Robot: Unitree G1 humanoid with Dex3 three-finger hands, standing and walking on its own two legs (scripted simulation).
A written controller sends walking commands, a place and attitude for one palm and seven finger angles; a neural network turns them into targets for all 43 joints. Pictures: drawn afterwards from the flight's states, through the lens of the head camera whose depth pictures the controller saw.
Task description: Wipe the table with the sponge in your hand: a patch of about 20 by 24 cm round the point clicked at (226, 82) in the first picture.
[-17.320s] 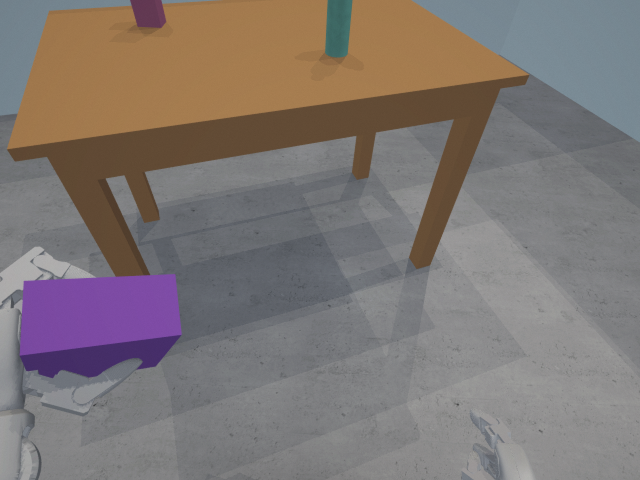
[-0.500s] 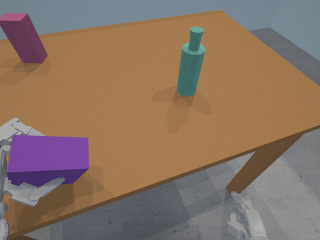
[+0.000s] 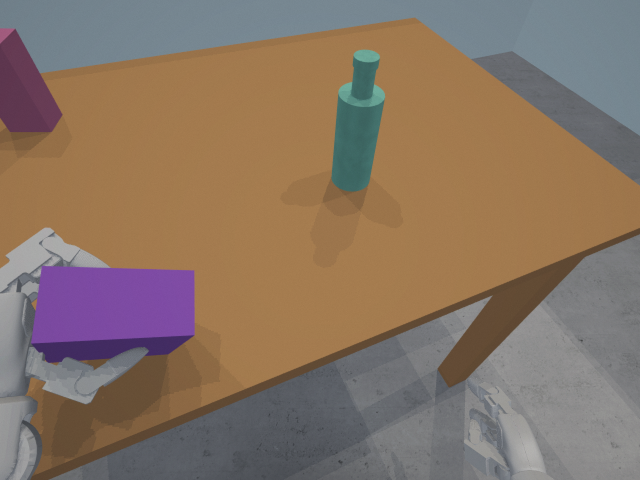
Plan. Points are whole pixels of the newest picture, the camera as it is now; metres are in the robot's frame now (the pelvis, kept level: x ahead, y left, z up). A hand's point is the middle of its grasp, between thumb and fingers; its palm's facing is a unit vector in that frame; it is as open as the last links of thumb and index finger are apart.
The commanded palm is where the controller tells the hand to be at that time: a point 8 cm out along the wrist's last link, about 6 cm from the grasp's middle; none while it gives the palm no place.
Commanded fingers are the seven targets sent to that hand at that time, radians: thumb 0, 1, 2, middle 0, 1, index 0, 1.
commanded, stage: come to a stop and stand still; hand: left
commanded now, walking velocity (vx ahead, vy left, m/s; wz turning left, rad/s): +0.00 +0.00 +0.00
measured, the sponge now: (138, 318) +0.24 +0.19 +0.14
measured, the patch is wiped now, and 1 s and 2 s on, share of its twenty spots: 0.00 0.00 0.00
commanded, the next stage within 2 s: look again from close up in 0.98 s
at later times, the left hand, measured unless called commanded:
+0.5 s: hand out of the picture +0.24 +0.30 +0.19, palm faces +0.46 -0.79 -0.39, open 10.0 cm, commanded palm +0.14 +0.30 +0.18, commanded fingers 0.00 0.10 1.30 -1.20 -1.60 -1.20 -1.60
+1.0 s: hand (21, 340) +0.20 +0.27 +0.16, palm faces +0.39 -0.84 -0.37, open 10.0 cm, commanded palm +0.14 +0.31 +0.18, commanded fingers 0.00 0.10 1.30 -1.20 -1.60 -1.20 -1.60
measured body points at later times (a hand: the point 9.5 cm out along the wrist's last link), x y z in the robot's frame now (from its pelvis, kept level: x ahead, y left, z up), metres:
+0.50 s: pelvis -0.01 +0.02 +0.00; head +0.03 +0.04 +0.44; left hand +0.21 +0.34 +0.21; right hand +0.19 -0.19 -0.07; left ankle +0.01 +0.06 -0.74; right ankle -0.02 -0.11 -0.74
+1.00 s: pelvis -0.02 +0.03 +0.00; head +0.01 +0.05 +0.45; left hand +0.18 +0.32 +0.18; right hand +0.17 -0.20 -0.06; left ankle +0.01 +0.06 -0.74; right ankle -0.02 -0.11 -0.74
